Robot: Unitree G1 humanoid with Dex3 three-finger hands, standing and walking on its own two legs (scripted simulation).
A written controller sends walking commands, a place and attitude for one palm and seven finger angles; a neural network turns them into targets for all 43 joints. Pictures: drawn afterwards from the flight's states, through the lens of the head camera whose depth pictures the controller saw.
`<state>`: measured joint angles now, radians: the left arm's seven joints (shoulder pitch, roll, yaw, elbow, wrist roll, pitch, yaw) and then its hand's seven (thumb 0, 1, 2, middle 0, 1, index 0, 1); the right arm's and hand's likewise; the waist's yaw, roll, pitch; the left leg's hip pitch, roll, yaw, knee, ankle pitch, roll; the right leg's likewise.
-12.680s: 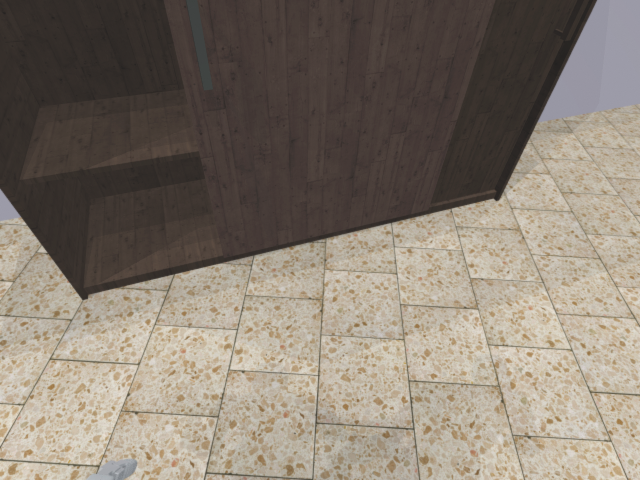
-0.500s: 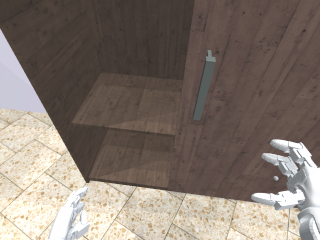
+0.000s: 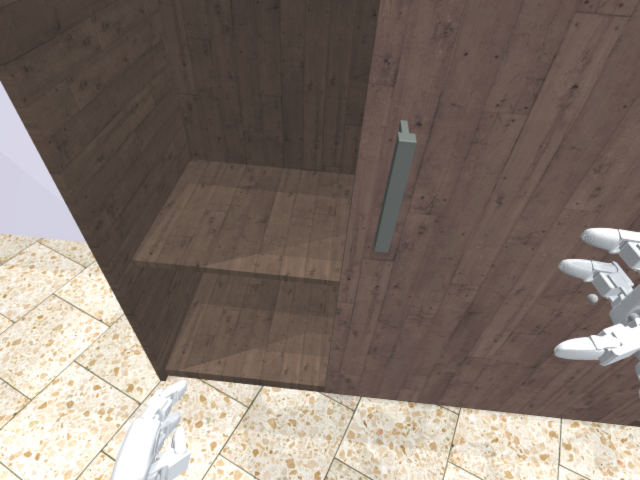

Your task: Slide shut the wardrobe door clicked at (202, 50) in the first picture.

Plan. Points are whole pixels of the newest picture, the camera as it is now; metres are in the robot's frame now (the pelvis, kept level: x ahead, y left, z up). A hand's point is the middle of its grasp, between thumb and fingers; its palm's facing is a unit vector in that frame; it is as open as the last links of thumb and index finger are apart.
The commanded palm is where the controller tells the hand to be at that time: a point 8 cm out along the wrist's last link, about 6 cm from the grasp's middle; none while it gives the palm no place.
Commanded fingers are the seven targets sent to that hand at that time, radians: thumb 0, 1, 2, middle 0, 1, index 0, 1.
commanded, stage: raise the hand with hooked fingers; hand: right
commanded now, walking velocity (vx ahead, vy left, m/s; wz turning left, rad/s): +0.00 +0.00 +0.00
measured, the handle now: (391, 190) +0.51 -0.10 +0.11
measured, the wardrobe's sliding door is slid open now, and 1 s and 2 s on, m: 0.51 0.51 0.51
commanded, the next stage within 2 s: move the hooked fingers beside the handle in 0.40 s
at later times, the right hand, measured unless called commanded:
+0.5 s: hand (572, 305) +0.28 -0.27 +0.14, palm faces +0.16 +0.99 -0.03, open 14.0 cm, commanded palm +0.25 -0.31 +0.14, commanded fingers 0.00 0.50 -0.30 0.30 1.20 0.30 1.20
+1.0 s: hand (518, 266) +0.33 -0.23 +0.14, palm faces +0.13 +0.99 -0.02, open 14.0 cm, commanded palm +0.30 -0.27 +0.13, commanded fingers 0.00 0.50 -0.30 0.30 1.20 0.30 1.20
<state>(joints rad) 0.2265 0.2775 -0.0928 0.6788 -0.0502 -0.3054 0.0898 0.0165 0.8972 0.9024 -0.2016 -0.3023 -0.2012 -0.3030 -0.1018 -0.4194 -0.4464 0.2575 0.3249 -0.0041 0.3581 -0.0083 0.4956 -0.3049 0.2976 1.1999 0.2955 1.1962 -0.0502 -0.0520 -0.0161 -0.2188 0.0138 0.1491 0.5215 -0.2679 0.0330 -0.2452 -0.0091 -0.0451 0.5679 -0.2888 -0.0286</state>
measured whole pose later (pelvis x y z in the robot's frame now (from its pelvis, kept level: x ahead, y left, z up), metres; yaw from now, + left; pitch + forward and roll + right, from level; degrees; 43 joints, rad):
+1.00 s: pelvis +0.01 +0.01 +0.00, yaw +1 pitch -1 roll +0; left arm 0.25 0.28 -0.06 0.69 -0.05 -0.29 0.07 0.02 0.90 0.90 -0.20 -0.30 -0.20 -0.30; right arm -0.19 -0.33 -0.36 0.33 0.26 -0.03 0.25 -0.01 0.49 -0.30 0.30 1.20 0.30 1.20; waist -0.02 -0.06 -0.03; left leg -0.24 0.01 0.12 0.51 -0.26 0.04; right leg -0.23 -0.01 -0.07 0.52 -0.27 -0.02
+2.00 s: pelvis +0.00 +0.00 +0.00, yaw +2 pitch +3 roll +0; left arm 0.31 0.27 -0.04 0.72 -0.03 -0.18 0.03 0.01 0.90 0.90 -0.20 -0.30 -0.20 -0.30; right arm -0.60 -0.29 -0.27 0.77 0.15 -0.17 0.05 -0.01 0.50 -0.30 0.30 1.20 0.30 1.20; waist 0.05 -0.04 -0.03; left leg -0.35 0.01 0.11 0.55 -0.26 0.04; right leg -0.35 -0.01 -0.08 0.57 -0.28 -0.03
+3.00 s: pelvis +0.00 +0.00 +0.00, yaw +3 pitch +5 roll +0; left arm 0.33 0.27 -0.03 0.70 -0.02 -0.11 0.01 0.01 0.90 0.90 -0.20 -0.30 -0.20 -0.30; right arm -0.64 -0.27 -0.26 0.84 0.13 -0.23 0.02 -0.01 0.50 -0.30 0.30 1.20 0.30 1.20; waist 0.05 -0.04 -0.06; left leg -0.38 0.01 0.10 0.57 -0.27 0.03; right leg -0.38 -0.01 -0.09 0.59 -0.30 -0.03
